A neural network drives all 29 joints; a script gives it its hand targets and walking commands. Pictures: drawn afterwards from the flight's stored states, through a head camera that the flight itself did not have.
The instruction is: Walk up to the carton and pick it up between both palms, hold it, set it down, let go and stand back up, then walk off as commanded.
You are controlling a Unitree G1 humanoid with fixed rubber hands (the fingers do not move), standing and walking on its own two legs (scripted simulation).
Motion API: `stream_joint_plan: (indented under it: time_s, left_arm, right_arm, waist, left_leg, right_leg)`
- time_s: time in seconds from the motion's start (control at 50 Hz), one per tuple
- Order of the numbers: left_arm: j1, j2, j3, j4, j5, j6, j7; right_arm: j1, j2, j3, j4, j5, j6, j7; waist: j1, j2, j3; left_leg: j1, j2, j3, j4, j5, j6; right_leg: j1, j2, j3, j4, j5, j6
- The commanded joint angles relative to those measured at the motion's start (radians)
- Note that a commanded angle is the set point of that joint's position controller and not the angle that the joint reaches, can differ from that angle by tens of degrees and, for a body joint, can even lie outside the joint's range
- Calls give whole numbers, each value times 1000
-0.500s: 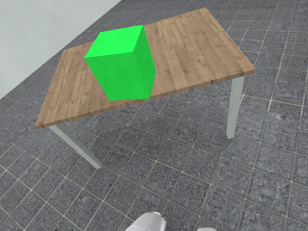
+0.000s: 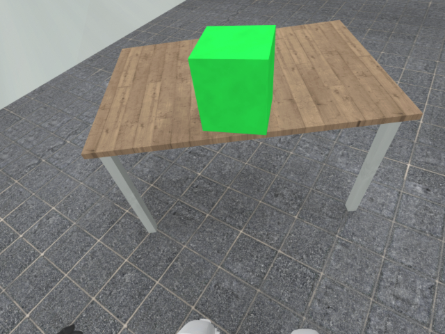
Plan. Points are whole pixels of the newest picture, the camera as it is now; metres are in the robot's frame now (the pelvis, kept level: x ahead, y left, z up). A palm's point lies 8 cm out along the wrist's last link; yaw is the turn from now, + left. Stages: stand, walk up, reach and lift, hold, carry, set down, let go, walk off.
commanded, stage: walk off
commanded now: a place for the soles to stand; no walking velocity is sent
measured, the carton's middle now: (236, 81) +0.81 -0.04 +0.01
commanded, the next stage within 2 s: stand in 0.88 s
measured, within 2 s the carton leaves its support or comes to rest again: neither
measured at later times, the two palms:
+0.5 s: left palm out of the picture +0.12 +0.32 -0.08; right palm out of the picture +0.07 -0.31 -0.08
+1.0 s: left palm out of the picture +0.12 +0.32 -0.07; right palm out of the picture +0.06 -0.31 -0.08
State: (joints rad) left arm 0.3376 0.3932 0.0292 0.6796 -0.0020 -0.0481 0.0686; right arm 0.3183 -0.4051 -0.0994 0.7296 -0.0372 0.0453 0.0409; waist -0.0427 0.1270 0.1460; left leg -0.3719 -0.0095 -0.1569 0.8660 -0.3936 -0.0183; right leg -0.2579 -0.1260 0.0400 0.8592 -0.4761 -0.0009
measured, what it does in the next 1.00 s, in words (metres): steps on the spot: right foot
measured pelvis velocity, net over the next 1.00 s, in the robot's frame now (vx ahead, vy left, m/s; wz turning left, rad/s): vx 0.00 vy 0.01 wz -0.04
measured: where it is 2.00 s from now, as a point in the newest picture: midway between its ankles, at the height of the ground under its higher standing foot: outside the picture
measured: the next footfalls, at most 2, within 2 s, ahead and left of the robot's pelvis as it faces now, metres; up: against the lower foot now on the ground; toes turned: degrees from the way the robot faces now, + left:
right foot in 0.32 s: +0.09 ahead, -0.11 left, +0.00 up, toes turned +2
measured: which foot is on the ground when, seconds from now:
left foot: down 0.00-1.00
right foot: down 0.00-0.00, up 0.02-0.30, down 0.32-1.00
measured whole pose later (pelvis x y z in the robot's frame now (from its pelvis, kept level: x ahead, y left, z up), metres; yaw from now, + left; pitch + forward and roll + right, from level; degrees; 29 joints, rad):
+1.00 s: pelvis +0.00 +0.01 +0.01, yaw -2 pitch -5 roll +0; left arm 0.30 0.43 0.03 0.69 0.00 -0.01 -0.01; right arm 0.29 -0.40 -0.04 0.73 -0.03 -0.03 0.00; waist -0.04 0.00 0.15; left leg -0.35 -0.01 -0.10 0.82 -0.39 -0.01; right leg -0.35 0.04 0.06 0.81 -0.36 -0.01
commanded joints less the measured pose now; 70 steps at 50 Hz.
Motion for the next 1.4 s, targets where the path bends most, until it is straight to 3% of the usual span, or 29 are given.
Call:
stream_joint_plan:
  time_s: [0.0,0.04,0.06,0.14,0.24,0.3,0.32,0.34,0.36,0.38,0.4,0.44,0.48,0.52,0.54,0.56,0.6,0.62,0.66,0.68,0.74,0.82,0.86,0.88,0.94,0.98,1.1,1.26,1.38]
  left_arm:
    - [-92,240,96,-36,29,12,-20]
    - [-109,258,106,7,22,12,-32]
    - [-85,239,104,28,19,16,-42]
    - [-36,252,114,-2,31,27,-55]
    - [-36,256,108,-6,33,29,-57]
    - [6,243,107,11,31,17,-58]
    - [-5,254,107,6,35,15,-60]
    - [-30,289,108,-4,38,10,-62]
    - [-52,318,108,-11,32,4,-68]
    - [-71,309,105,-13,23,9,-67]
    - [-97,299,101,-23,25,8,-67]
    - [-115,275,87,-28,30,15,-66]
    - [-116,241,80,-28,30,22,-68]
    - [-84,220,82,-25,28,34,-63]
    - [-90,225,86,-29,30,36,-60]
    - [-72,226,86,-21,30,36,-61]
    - [-78,235,88,-10,26,31,-67]
    - [-81,245,85,-14,30,27,-69]
    - [-116,262,87,-8,26,26,-75]
    - [-141,261,85,-13,28,24,-75]
    - [-153,240,82,-14,29,29,-76]
    - [-118,223,81,-3,31,34,-77]
    - [-113,233,81,1,34,32,-78]
    - [-70,180,57,15,21,12,-72]
    - [-120,235,58,8,32,1,-64]
    - [-130,233,55,8,32,-2,-61]
    - [-102,212,58,16,19,-7,-66]
    - [-131,204,55,12,9,-15,-61]
    - [-129,213,55,23,7,-9,-57]
  right_arm:
    - [-44,-364,-56,-7,1,-65,-33]
    - [-62,-298,-33,-14,5,-71,-38]
    - [-73,-268,-25,-16,11,-75,-39]
    - [-46,-272,-23,-11,20,-104,-57]
    - [-56,-284,-19,-4,22,-112,-67]
    - [-139,-270,-4,-19,22,-103,-61]
    - [-141,-253,1,-19,26,-101,-62]
    - [-131,-212,11,-23,32,-102,-65]
    - [-83,-198,10,-7,44,-99,-68]
    - [-36,-209,5,11,51,-94,-70]
    - [-21,-210,1,25,48,-92,-70]
    - [-25,-217,2,37,43,-101,-67]
    - [-29,-231,2,35,33,-114,-72]
    - [-67,-284,-10,25,23,-116,-76]
    - [-82,-280,-7,18,20,-116,-76]
    - [-109,-276,-4,15,21,-115,-73]
    - [-127,-259,4,5,29,-112,-71]
    - [-122,-233,11,1,33,-109,-71]
    - [-77,-216,9,14,40,-104,-73]
    - [-69,-210,10,20,41,-105,-69]
    - [-66,-233,3,41,36,-109,-70]
    - [-115,-260,-1,30,23,-112,-67]
    - [-131,-253,4,18,25,-113,-67]
    - [-122,-231,0,21,29,-102,-57]
    - [-82,-191,3,18,33,-91,-49]
    - [-66,-182,4,19,27,-92,-45]
    - [-104,-204,5,5,25,-97,-46]
    - [-113,-198,13,1,33,-104,-47]
    - [-100,-192,17,8,36,-94,-53]
  waist:
    - [16,34,37]
    - [30,-25,80]
    - [37,7,63]
    - [43,-31,-18]
    - [51,37,-52]
    - [101,14,-72]
    - [101,-52,-82]
    - [83,-195,-97]
    - [55,-228,-130]
    - [35,-181,-140]
    - [21,-164,-123]
    - [21,-173,-134]
    - [27,-164,-176]
    - [61,-105,-154]
    - [69,-97,-125]
    - [83,-70,-116]
    - [87,-93,-99]
    - [82,-151,-110]
    - [51,-182,-133]
    - [36,-153,-131]
    - [32,-180,-96]
    - [72,-105,-97]
    - [77,-127,-76]
    - [62,-50,-127]
    - [21,-140,-92]
    - [14,-129,-81]
    - [51,-98,-106]
    - [37,-87,-243]
    - [38,-94,-246]
  left_leg:
    - [-125,305,-664,-670,-509,225]
    - [-122,221,-505,-559,-412,179]
    - [-86,201,-450,-520,-331,167]
    - [71,258,-470,-453,-145,164]
    - [52,267,-429,-394,147,162]
    - [-120,208,-234,-292,118,161]
    - [-156,163,-162,-232,88,136]
    - [-174,80,-61,-135,50,93]
    - [-38,-2,63,-5,51,64]
    - [64,-29,106,31,-3,66]
    - [81,-22,102,15,-36,72]
    - [117,18,67,-75,93,87]
    - [155,109,-78,-210,216,130]
    - [65,212,-248,-316,192,186]
    - [14,230,-259,-320,218,198]
    - [-33,229,-251,-323,177,201]
    - [-82,176,-163,-298,100,163]
    - [-85,131,-100,-259,65,134]
    - [30,56,10,-189,28,91]
    - [64,49,10,-189,37,92]
    - [60,83,-54,-271,-47,120]
    - [-55,156,-173,-390,-207,155]
    - [-100,151,-148,-371,-201,148]
    - [-78,84,-98,-350,-233,116]
    - [-8,22,-13,-258,-185,90]
    - [10,26,-29,-266,-157,102]
    - [-48,65,-91,-343,-130,112]
    - [56,88,-71,-269,229,107]
    - [73,83,-56,-254,256,107]
  right_leg:
    - [-312,139,103,336,-131,-40]
    - [-299,92,83,263,-53,-31]
    - [-298,89,81,238,-30,-27]
    - [-313,102,119,144,-18,-37]
    - [-211,107,104,26,-9,-39]
    - [27,112,69,-173,135,-58]
    - [77,93,121,-242,228,-79]
    - [69,12,280,-318,301,-116]
    - [-56,-87,417,-385,275,-178]
    - [-123,-127,430,-384,278,-214]
    - [-145,-131,437,-375,276,-215]
    - [-149,-77,343,-320,383,-176]
    - [-128,22,226,-185,521,-104]
    - [-85,110,109,-41,432,-51]
    - [-65,115,103,-25,348,-45]
    - [-37,116,102,-42,271,-47]
    - [20,107,123,-138,320,-65]
    - [27,65,190,-218,358,-82]
    - [-60,0,294,-315,317,-121]
    - [-95,-13,308,-327,306,-129]
    - [-132,37,245,-299,236,-101]
    - [-42,105,151,-189,163,-62]
    - [-10,100,156,-203,169,-63]
    - [-13,75,165,-254,42,-85]
    - [-145,10,262,-379,-127,-113]
    - [-174,16,244,-376,-157,-99]
    - [-63,64,157,-279,34,-78]
    - [23,61,112,-210,380,-71]
    - [11,50,127,-209,378,-81]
